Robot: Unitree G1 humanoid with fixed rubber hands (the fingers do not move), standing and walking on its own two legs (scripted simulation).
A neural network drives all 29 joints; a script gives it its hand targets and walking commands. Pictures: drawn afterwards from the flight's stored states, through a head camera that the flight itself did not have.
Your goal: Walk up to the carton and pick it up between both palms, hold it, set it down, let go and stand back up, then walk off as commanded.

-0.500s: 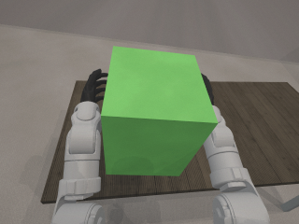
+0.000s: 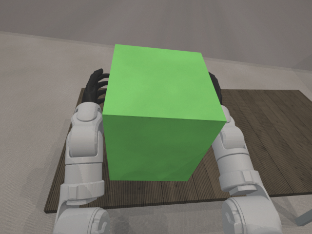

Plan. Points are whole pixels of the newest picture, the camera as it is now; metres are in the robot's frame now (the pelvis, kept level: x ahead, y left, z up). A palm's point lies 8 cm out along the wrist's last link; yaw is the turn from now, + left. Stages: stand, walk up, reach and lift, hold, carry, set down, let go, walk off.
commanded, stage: hold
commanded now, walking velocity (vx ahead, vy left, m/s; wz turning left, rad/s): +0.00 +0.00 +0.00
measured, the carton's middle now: (154, 118) +0.34 -0.01 +0.16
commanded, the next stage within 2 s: none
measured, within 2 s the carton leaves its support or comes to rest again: neither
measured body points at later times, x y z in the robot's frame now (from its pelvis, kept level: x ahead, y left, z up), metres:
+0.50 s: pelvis +0.00 +0.00 +0.00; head -0.04 +0.03 +0.45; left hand +0.37 +0.14 +0.19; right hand +0.38 -0.16 +0.19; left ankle -0.02 +0.12 -0.75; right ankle +0.05 -0.15 -0.75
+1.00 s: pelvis +0.00 +0.00 +0.00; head -0.03 +0.03 +0.45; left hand +0.37 +0.14 +0.19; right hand +0.38 -0.16 +0.19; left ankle -0.02 +0.12 -0.75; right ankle +0.05 -0.15 -0.75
